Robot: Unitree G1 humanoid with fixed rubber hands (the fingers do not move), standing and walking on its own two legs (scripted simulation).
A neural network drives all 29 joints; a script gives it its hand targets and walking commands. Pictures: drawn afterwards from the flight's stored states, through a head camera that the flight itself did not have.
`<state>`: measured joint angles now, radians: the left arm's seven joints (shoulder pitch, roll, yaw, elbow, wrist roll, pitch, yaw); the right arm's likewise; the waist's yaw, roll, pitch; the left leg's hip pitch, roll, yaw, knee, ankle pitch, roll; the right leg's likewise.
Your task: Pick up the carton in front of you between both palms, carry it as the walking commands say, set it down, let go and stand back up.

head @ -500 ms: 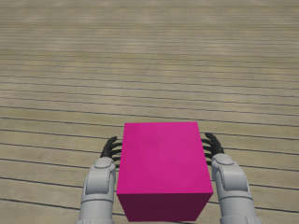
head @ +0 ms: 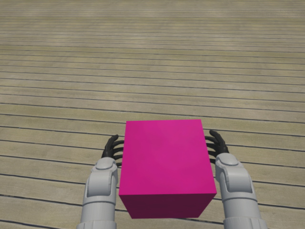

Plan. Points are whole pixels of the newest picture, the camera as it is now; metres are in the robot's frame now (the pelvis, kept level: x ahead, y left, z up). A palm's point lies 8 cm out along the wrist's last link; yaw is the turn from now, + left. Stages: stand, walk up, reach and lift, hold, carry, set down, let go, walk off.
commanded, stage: carry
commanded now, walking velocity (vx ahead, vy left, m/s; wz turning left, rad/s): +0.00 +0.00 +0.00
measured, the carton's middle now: (164, 172) +0.30 +0.00 -0.04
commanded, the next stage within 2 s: hold in 0.34 s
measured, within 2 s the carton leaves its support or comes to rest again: neither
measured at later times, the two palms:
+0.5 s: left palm (96, 172) +0.26 +0.18 +0.04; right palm (210, 158) +0.29 -0.12 +0.04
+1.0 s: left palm (98, 170) +0.27 +0.17 +0.03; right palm (204, 143) +0.34 -0.11 +0.04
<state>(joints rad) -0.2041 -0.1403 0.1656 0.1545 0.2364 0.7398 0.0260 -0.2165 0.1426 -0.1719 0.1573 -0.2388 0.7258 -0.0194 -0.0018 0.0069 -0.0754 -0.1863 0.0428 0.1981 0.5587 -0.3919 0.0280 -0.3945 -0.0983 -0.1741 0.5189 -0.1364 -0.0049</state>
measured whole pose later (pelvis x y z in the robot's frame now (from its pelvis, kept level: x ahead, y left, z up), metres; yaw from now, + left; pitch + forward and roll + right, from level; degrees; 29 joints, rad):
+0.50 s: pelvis -0.01 +0.00 +0.01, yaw +8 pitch -5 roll +0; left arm -0.22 -0.14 0.16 0.22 0.25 0.67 0.01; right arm -0.18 0.14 -0.17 0.13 -0.25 0.69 -0.03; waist -0.01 0.02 0.05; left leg -0.05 -0.02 0.04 0.42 -0.29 0.04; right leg -0.19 -0.04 0.07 0.38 -0.11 0.03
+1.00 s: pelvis -0.02 -0.07 +0.00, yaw +15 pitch -4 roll -1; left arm -0.56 -0.13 0.49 0.61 0.45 0.52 -0.10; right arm -0.53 0.24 -0.47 0.47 -0.41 0.59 -0.03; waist -0.01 0.04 0.09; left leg -0.18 0.00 -0.15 0.56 -0.32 0.01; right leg -0.26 0.05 0.04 0.50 -0.16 -0.01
